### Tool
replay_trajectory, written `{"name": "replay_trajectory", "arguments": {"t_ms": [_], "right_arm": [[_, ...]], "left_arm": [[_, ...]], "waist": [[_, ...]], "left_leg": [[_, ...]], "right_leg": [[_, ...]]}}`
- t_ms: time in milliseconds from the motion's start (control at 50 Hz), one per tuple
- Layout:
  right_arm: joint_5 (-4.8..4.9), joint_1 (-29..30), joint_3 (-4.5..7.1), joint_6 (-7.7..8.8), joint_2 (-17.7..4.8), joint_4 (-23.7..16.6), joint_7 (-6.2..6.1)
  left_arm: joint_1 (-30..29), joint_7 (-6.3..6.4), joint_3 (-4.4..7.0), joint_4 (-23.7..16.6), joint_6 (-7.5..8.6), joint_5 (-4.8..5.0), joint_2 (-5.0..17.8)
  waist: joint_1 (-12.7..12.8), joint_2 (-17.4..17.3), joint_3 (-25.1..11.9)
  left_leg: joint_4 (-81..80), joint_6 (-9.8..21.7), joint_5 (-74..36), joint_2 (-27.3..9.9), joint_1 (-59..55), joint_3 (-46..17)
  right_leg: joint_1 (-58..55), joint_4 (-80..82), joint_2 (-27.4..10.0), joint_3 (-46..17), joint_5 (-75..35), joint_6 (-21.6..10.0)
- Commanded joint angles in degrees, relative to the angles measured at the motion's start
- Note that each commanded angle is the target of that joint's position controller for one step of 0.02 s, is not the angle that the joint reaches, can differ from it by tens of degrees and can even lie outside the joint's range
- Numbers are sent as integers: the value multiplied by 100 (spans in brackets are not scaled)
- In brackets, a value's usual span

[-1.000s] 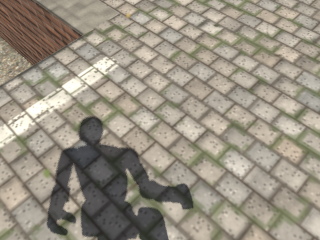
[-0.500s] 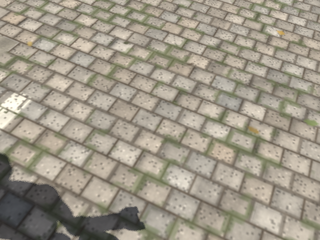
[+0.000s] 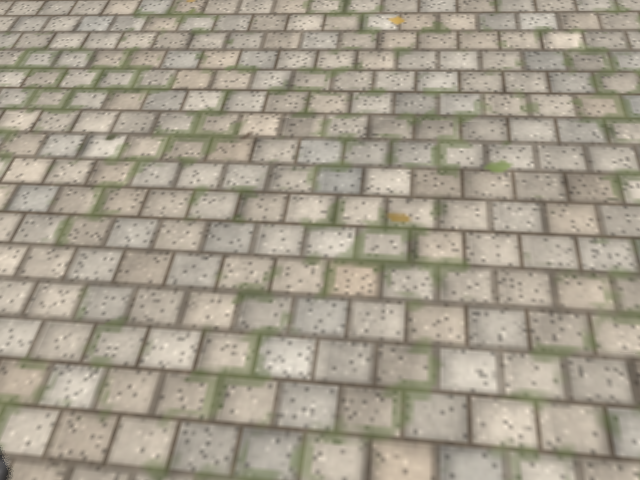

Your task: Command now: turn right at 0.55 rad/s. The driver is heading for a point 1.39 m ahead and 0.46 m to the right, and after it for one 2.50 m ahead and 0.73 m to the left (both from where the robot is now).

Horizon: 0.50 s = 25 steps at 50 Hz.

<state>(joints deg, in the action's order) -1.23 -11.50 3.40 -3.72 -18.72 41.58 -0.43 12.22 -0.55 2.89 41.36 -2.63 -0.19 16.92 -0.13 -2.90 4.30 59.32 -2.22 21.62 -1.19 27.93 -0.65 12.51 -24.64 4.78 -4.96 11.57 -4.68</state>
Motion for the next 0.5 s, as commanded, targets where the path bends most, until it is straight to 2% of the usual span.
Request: {"name": "replay_trajectory", "arguments": {"t_ms": [20, 120, 140, 180, 200, 240, 280, 320, 340, 360, 380, 400, 420, 440, 480, 500], "right_arm": [[12, 20, 129, 25, -450, -349, -8], [33, 146, 98, 14, -388, -333, -39], [10, 133, 87, 31, -387, -328, -23], [-38, 256, 69, 80, -377, -339, 37], [-49, 308, 59, 113, -371, -344, 67], [-44, 313, 28, 203, -325, -318, 97], [-14, 165, -6, 308, -265, -251, 82], [1, -412, -56, 409, -90, -10, 26], [-21, -740, -53, 475, -131, 114, -34], [-80, -1266, -6, 547, -495, 201, -107], [-49, -1456, 143, 578, -1142, 264, -101], [-48, -1332, 197, 577, -1099, 390, -82], [17, -982, 115, 615, -772, 330, -31], [45, -736, 67, 653, -562, 285, 18], [48, -775, 11, 747, -361, 342, 50], [54, -931, 5, 790, -323, 438, 74]], "left_arm": [[129, 33, 250, -284, 99, 6, 918], [362, 71, 199, -169, 119, -82, 843], [477, 69, 201, -119, 120, -95, 863], [551, 51, 185, -33, 114, -146, 852], [553, 40, 176, 4, 116, -164, 847], [592, 33, 167, 101, 145, -178, 849], [576, 31, 173, 185, 195, -171, 882], [245, 43, 158, 172, 213, -93, 822], [140, 62, 115, 143, 250, -75, 644], [-15, 58, 8, 12, 325, -52, 247], [-117, 53, -23, -106, 404, -46, 172], [-299, 53, 75, -137, 446, -216, 596], [-90, -24, 99, -10, 476, -208, 629], [108, -96, 97, 136, 486, -199, 619], [97, -195, 79, 253, 475, -260, 532], [-39, -219, 51, 225, 469, -263, 439]], "waist": [[78, 869, -610], [220, 927, -586], [261, 903, -691], [327, 996, -536], [338, 1054, -410], [324, 989, -243], [225, 861, -180], [-201, 670, -128], [-388, 458, -151], [-594, -388, -258], [-603, -936, -90], [-418, -277, 500], [-142, -143, 595], [8, -187, 512], [-13, -337, 250], [-59, -300, 192]], "left_leg": [[-45, -51, -90, -16, 609, -146], [-742, 12, 97, 20, 284, -140], [-875, 43, 140, 39, 154, -103], [-1190, 120, 219, 92, 56, -35], [-1364, 158, 287, 123, 3, -1], [-1753, 254, 403, 172, -242, 40], [-2281, 411, 394, 245, -762, 86], [-3550, 624, -335, 345, -2127, 245], [-3938, 688, -393, 194, -2990, -20], [-4639, 857, 829, -907, -3710, -1332], [-5414, 1293, 2333, -1964, -3661, -3378], [-5423, 1564, 2475, -2148, -2945, -3487], [-5401, 1502, 2202, -1826, -2798, -3097], [-5429, 1346, 1669, -1515, -2776, -2578], [-5447, 1254, 392, -1113, -2815, -1782], [-5430, 1269, -178, -1023, -2865, -1541]], "right_leg": [[-999, 666, -1381, -1513, -1881, -804], [-941, 692, -1454, -1741, -1634, -871], [-926, 804, -1433, -1835, -874, -905], [-717, 1138, -1357, -2112, 1151, -962], [-606, 1250, -1358, -2246, 1697, -978], [-419, 1313, -1378, -2382, 1992, -995], [-131, 1258, -1355, -2415, 2006, -973], [732, 958, -1037, -2144, 2153, -751], [1412, 549, -768, -1946, 2281, -516], [2233, -750, -296, -1222, 2346, -201], [3078, -1976, 447, -246, 1944, -40], [3279, -2565, -30, -399, 1491, -19], [3174, -2787, -232, -361, 1077, 30], [3034, -2863, -357, -204, 785, 126], [2871, -3136, -501, 157, 279, 266], [2920, -3204, -563, 265, 104, 308]]}}
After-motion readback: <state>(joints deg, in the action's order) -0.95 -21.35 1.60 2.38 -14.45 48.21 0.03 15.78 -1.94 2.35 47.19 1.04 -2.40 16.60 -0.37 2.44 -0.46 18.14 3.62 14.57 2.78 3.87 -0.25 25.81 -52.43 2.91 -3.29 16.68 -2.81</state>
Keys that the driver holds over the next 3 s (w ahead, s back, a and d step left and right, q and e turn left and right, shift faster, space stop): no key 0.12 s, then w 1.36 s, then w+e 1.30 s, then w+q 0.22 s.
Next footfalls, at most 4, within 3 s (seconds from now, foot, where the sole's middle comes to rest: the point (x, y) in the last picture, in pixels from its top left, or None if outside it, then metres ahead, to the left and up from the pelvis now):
0.36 left None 0.06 0.11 -0.78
0.80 right None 0.37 -0.12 -0.78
1.36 left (353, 370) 0.69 0.02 -0.78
1.92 right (434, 272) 0.95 -0.19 -0.78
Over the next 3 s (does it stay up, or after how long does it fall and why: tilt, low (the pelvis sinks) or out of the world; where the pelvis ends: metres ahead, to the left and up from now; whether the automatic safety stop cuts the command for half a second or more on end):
stays up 1.30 -0.38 -0.02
